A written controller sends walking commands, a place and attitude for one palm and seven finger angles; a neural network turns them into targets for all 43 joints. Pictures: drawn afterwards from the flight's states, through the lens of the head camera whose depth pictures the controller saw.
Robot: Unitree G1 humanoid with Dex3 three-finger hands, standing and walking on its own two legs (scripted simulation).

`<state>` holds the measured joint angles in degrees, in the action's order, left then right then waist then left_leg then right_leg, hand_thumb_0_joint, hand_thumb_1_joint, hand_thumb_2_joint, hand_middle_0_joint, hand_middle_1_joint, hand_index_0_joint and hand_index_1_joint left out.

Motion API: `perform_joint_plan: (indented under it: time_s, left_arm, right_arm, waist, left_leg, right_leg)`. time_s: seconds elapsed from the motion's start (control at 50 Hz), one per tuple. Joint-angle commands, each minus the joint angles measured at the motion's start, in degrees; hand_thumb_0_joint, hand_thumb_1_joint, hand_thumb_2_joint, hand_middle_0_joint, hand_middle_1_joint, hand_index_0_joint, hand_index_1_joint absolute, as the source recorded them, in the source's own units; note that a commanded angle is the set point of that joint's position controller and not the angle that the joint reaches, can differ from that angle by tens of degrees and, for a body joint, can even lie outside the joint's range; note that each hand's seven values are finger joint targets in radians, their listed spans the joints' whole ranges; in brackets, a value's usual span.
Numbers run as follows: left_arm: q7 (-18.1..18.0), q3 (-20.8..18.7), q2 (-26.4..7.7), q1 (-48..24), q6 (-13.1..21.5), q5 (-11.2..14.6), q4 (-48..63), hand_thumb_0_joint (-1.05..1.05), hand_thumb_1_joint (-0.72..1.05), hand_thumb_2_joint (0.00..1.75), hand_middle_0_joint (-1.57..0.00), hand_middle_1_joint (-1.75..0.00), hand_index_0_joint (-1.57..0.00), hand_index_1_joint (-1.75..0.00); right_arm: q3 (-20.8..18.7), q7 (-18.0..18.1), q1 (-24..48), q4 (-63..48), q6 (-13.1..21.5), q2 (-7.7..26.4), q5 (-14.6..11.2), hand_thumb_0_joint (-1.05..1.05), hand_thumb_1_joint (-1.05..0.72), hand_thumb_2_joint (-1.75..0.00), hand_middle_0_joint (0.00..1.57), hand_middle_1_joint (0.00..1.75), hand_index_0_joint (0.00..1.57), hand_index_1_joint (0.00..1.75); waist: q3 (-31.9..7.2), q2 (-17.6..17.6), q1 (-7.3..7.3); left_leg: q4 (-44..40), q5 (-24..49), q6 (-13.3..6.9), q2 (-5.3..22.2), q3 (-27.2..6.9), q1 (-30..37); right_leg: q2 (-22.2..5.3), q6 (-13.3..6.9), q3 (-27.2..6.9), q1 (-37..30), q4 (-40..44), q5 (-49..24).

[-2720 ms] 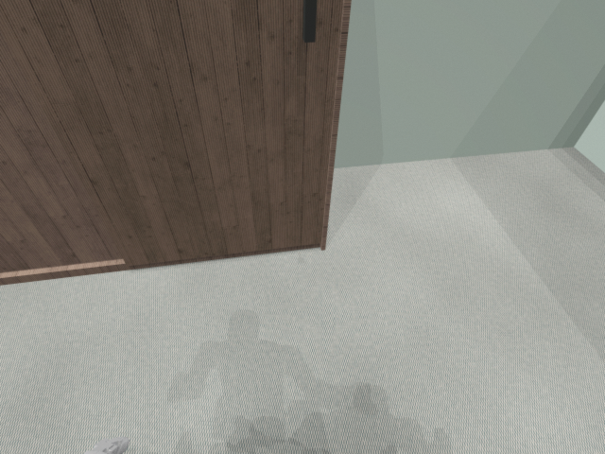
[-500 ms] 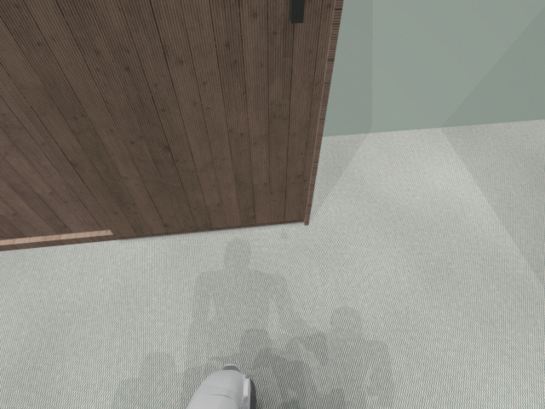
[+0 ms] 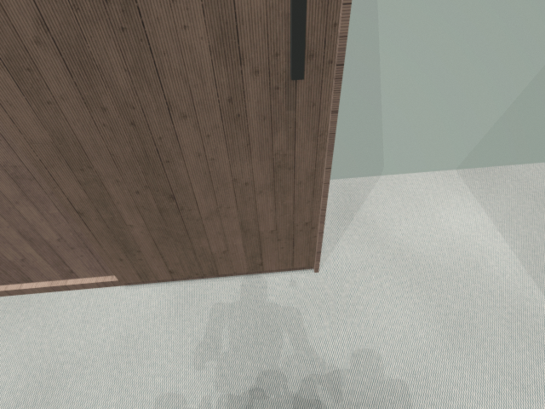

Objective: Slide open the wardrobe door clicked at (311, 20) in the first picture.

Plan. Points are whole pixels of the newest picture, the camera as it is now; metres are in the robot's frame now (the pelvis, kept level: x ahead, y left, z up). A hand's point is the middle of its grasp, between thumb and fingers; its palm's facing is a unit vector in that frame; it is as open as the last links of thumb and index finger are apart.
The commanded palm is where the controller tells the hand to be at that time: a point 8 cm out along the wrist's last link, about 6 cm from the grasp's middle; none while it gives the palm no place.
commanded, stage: take the last steps up to it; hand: right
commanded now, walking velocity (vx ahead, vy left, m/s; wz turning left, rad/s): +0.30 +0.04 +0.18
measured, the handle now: (296, 29) +0.76 -0.03 +0.23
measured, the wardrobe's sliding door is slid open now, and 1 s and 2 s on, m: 0.00 0.00 0.00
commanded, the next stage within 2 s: come to a stop and stand still in 0.72 s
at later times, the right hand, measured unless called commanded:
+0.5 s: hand out of the picture +0.15 -0.14 -0.16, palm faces -0.03 +0.98 -0.21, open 7.3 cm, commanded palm none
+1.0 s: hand (371, 363) +0.25 -0.16 -0.18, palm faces -0.04 +0.98 -0.17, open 7.3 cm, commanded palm none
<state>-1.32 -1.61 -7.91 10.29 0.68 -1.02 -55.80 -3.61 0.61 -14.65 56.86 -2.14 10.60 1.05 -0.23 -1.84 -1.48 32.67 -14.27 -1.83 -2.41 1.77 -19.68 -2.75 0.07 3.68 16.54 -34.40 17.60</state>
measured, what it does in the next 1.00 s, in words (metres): walks ahead: left foot, then right foot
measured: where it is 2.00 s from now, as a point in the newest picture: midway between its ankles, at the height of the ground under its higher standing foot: outside the picture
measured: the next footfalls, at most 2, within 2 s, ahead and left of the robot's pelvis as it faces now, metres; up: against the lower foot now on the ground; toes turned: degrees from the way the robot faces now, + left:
left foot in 0.38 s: +0.10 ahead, +0.15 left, +0.00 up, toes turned +12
right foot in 0.78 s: +0.34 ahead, -0.07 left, +0.00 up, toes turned -4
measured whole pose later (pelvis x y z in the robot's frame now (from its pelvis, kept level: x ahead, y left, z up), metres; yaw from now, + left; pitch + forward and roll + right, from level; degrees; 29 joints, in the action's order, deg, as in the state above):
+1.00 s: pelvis +0.23 +0.01 +0.01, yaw +6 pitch -2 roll +0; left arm -2.4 -2.0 -8.2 10.8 1.6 -0.8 -60.0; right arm -2.6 1.8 -16.0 61.8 -1.3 9.4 1.0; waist 3.9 -2.7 -0.6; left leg 53.7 -23.3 1.4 3.8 2.5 -22.7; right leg -1.5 -3.9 10.6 15.6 -27.1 9.7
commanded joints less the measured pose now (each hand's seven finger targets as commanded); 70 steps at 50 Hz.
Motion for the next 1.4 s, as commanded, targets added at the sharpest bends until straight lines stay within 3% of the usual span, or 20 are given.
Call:
perform_joint_plan:
  time_s: [0.0, 0.06, 0.22, 0.32, 0.34, 0.38, 0.44, 0.52, 0.66, 0.72, 0.74, 0.76, 0.78, 0.84, 0.9, 1.16, 1.2, 1.24, 1.26, 1.38]
  left_arm:
    - [-1.4, -1.5, -10.2, 3.1, 0.7, -0.7, 1.9, 0.0, 0.9, 0.9, -0.2, -0.3, -0.2, -0.3]
    - [-1.2, -1.5, -9.1, 4.4, 1.5, -0.5, 1.6, 0.0, 0.9, 0.9, -0.2, -0.3, -0.2, -0.3]
    - [-0.7, -2.7, -10.0, 14.6, 2.4, -1.1, -3.9, 0.0, 0.9, 0.9, -0.2, -0.3, -0.2, -0.3]
    - [-0.2, -2.8, -10.2, 12.8, 1.7, -0.7, -5.4, 0.0, 0.9, 0.9, -0.2, -0.3, -0.2, -0.3]
    - [0.2, -2.4, -8.7, 12.0, 2.0, -0.2, -5.5, 0.0, 0.9, 0.9, -0.2, -0.3, -0.2, -0.3]
    - [0.9, -1.1, -5.1, 4.9, 2.1, -0.1, -1.2, 0.0, 0.9, 0.9, -0.2, -0.3, -0.2, -0.3]
    - [1.4, -2.1, -5.6, 3.9, 1.5, -0.5, -2.3, 0.0, 0.9, 0.9, -0.2, -0.3, -0.2, -0.3]
    - [1.9, -2.1, -2.5, 7.8, 0.5, -0.5, -4.2, 0.0, 0.9, 0.9, -0.2, -0.3, -0.2, -0.3]
    - [2.9, -1.8, -2.2, 3.0, 1.6, 0.1, -1.4, 0.0, 0.9, 0.9, -0.2, -0.3, -0.2, -0.3]
    - [2.0, -2.3, -4.7, 11.4, 2.4, -0.3, -3.9, 0.0, 0.9, 0.9, -0.2, -0.3, -0.2, -0.3]
    - [1.4, -3.1, -8.7, 18.0, 2.8, -0.8, -5.5, 0.0, 0.9, 0.9, -0.2, -0.3, -0.2, -0.3]
    - [0.8, -4.4, -15.2, 22.5, 3.0, -1.1, -6.0, 0.0, 0.9, 0.9, -0.2, -0.3, -0.2, -0.3]
    - [0.3, -3.9, -15.8, 23.3, 2.2, -0.4, -6.2, 0.0, 0.9, 0.9, -0.2, -0.3, -0.2, -0.3]
    - [-0.6, -1.4, -7.8, 8.7, 2.3, -0.2, -3.0, 0.0, 0.9, 0.9, -0.2, -0.3, -0.2, -0.3]
    - [-1.3, -0.4, -6.5, 3.9, 2.4, 0.1, -3.0, 0.0, 0.9, 0.9, -0.2, -0.3, -0.2, -0.3]
    - [-0.7, -3.8, -10.3, 1.1, -1.3, -0.6, -0.9, 0.0, 0.9, 0.9, -0.2, -0.3, -0.2, -0.3]
    - [-0.1, -3.9, -8.9, 2.3, -1.8, -0.1, -0.9, 0.0, 0.9, 0.9, -0.2, -0.3, -0.2, -0.3]
    - [0.4, -2.7, -2.9, 2.9, -2.6, 0.6, 1.2, 0.0, 0.9, 0.9, -0.2, -0.3, -0.2, -0.3]
    - [0.5, -3.0, -4.1, 1.8, -3.2, 0.4, 1.4, 0.0, 0.9, 0.9, -0.2, -0.3, -0.2, -0.3]
    - [0.5, -2.5, -3.7, 5.6, -2.7, 0.2, -2.0, 0.0, 0.9, 0.9, -0.2, -0.3, -0.2, -0.3]
  right_arm:
    - [-1.5, -0.3, -0.3, -3.8, 0.8, 4.8, 0.4, 0.0, -0.9, -0.9, 0.2, 0.3, 0.2, 0.3]
    - [-1.7, -1.2, -2.8, -2.4, 1.2, 3.7, 1.0, 0.0, -0.9, -0.9, 0.2, 0.3, 0.2, 0.3]
    - [-0.1, -2.2, 4.2, -2.8, 2.6, 1.6, 0.7, 0.0, -0.9, -0.9, 0.2, 0.3, 0.2, 0.3]
    - [-0.2, -2.1, -2.2, 1.0, 3.8, 1.3, 0.5, 0.0, -0.9, -0.9, 0.2, 0.3, 0.2, 0.3]
    - [-0.7, -1.7, -6.9, 3.0, 4.3, 3.5, 0.6, 0.0, -0.9, -0.9, 0.2, 0.3, 0.2, 0.3]
    - [-2.4, -0.4, -17.9, 5.9, 4.7, 12.6, 0.2, 0.0, -0.9, -0.9, 0.2, 0.3, 0.2, 0.3]
    - [-1.3, 0.3, -11.2, 5.2, 5.0, 7.5, 0.1, 0.0, -0.9, -0.9, 0.2, 0.3, 0.2, 0.3]
    - [0.2, 0.6, -6.9, 3.9, 6.1, 3.8, 0.5, 0.0, -0.9, -0.9, 0.2, 0.3, 0.2, 0.3]
    - [0.0, 0.8, -9.0, 5.8, 6.4, 6.1, 0.6, 0.0, -0.9, -0.9, 0.2, 0.3, 0.2, 0.3]
    - [-0.2, 0.9, -8.0, 5.9, 5.9, 5.8, 0.2, 0.0, -0.9, -0.9, 0.2, 0.3, 0.2, 0.3]
    - [0.0, 0.8, -9.8, 5.8, 5.6, 4.1, -0.1, 0.0, -0.9, -0.9, 0.2, 0.3, 0.2, 0.3]
    - [0.4, 0.5, -12.9, 5.2, 5.2, 0.7, -0.7, 0.0, -0.9, -0.9, 0.2, 0.3, 0.2, 0.3]
    - [0.5, 0.6, -10.9, 3.7, 5.1, 1.5, -0.4, 0.0, -0.9, -0.9, 0.2, 0.3, 0.2, 0.3]
    - [0.7, 0.6, -6.7, 4.8, 4.0, -0.3, 0.0, 0.0, -0.9, -0.9, 0.2, 0.3, 0.2, 0.3]
    - [1.3, 1.0, -10.3, 6.1, 1.8, -1.6, -0.4, 0.0, -0.9, -0.9, 0.2, 0.3, 0.2, 0.3]
    - [-0.5, 1.3, -4.6, -1.2, 0.0, 1.1, 0.3, 0.0, -0.9, -0.9, 0.2, 0.3, 0.2, 0.3]
    - [-0.5, 1.4, -6.7, -0.4, 0.8, 2.3, 0.7, 0.0, -0.9, -0.9, 0.2, 0.3, 0.2, 0.3]
    - [-0.9, 1.7, -2.3, -2.6, 1.6, 9.6, 1.1, 0.0, -0.9, -0.9, 0.2, 0.3, 0.2, 0.3]
    - [-0.8, 1.6, -0.9, -3.5, 1.5, 9.8, 0.9, 0.0, -0.9, -0.9, 0.2, 0.3, 0.2, 0.3]
    - [-0.3, 1.6, 1.5, -2.9, 2.5, 5.8, 0.5, 0.0, -0.9, -0.9, 0.2, 0.3, 0.2, 0.3]
  waist:
    - [5.3, 15.2, 1.01]
    - [3.5, 8.0, 0.62]
    - [2.2, 10.0, 5.45]
    - [0.1, 8.7, 1.46]
    - [-1.3, 5.0, -1.18]
    - [0.4, -14.4, -6.39]
    - [7.5, -9.5, -2.78]
    - [9.8, -4.7, 1.74]
    - [7.7, -6.1, 1.07]
    - [3.3, -2.0, 5.35]
    - [-1.9, 6.0, 7.22]
    - [-7.2, 21.4, 7.43]
    - [-7.8, 21.1, 7.46]
    - [4.4, 8.6, 2.96]
    - [1.0, 7.2, -0.07]
    - [-0.1, 10.7, 0.65]
    - [-1.4, 4.4, 0.06]
    - [2.4, -16.1, 1.44]
    - [2.2, -11.1, 0.61]
    - [0.7, -5.0, 2.21]
  left_leg:
    - [19.6, -12.2, 2.5, 3.0, -3.6, -8.0]
    - [27.0, -7.4, 2.7, 3.4, -2.1, -12.6]
    - [11.5, -9.0, 2.8, 6.3, 2.1, -11.7]
    - [-7.8, 0.4, 1.2, 2.9, 6.9, 8.5]
    - [-10.1, 2.3, -0.2, 6.0, 2.9, 19.1]
    - [-20.7, -6.4, -9.0, 26.6, -25.2, 28.4]
    - [-23.5, -11.7, -8.8, 23.2, -19.2, 17.0]
    - [-22.9, 6.3, -6.7, 18.8, -5.0, 8.2]
    - [-18.2, 15.8, -5.6, 17.3, -1.3, 11.8]
    - [-4.9, 20.7, -3.3, 14.1, 2.1, 10.0]
    - [6.9, 14.3, -1.2, 10.5, 4.1, 5.5]
    - [23.1, -12.1, 1.4, 2.9, 7.9, -5.3]
    - [34.1, -22.2, 0.7, 1.9, 2.6, -8.5]
    - [34.3, -10.8, 1.5, 8.5, -2.0, -7.1]
    - [22.2, -8.1, 3.6, 8.4, -1.5, 1.0]
    - [7.3, -6.9, 2.6, 5.4, 1.2, 4.0]
    - [-6.1, 3.1, 2.9, 5.8, 1.2, 11.0]
    - [-19.3, 5.0, -4.8, 22.5, -18.9, 2.7]
    - [-20.6, 1.6, -8.2, 24.0, -17.9, -2.6]
    - [-15.4, 12.6, -6.9, 15.8, -8.2, 5.9]
  right_leg:
    - [-18.6, -9.2, -18.5, -0.3, 23.5, -5.7]
    - [-14.7, -7.6, -11.4, -6.2, 22.7, -3.3]
    - [-15.7, -9.1, -7.6, -17.2, 20.6, -12.3]
    - [-11.8, -5.0, -2.7, -8.2, 11.9, -8.6]
    - [-9.6, -3.0, 0.5, -0.4, 5.3, -5.8]
    - [-1.4, 0.3, 5.0, 22.6, -20.5, 17.4]
    - [-5.3, -0.2, -1.2, 24.3, -29.5, 7.0]
    - [-5.5, 1.6, 1.0, 17.1, -23.3, -0.2]
    - [-2.8, 0.5, 3.8, 9.8, -5.8, -4.8]
    - [-0.2, -0.4, 4.7, -5.1, 3.5, -10.1]
    - [-4.6, -1.8, -0.9, -15.7, 6.2, -15.1]
    - [-19.0, -7.1, -19.3, -24.6, 11.1, -20.6]
    - [-23.5, -11.0, -26.1, -22.3, 17.5, -17.2]
    - [-18.3, -8.8, -14.4, -2.5, 20.8, -20.3]
    - [-15.0, -7.8, -4.3, -1.4, 18.2, -38.2]
    - [-15.4, -8.8, -6.1, 0.0, 13.5, -18.3]
    - [-10.5, -4.8, -2.9, 3.5, 8.1, -6.8]
    - [0.5, 0.8, 1.7, 8.6, -8.4, 12.5]
    - [0.1, 0.5, -1.7, 5.2, -14.4, 13.8]
    - [0.1, 1.1, -2.3, 6.8, -18.0, 6.5]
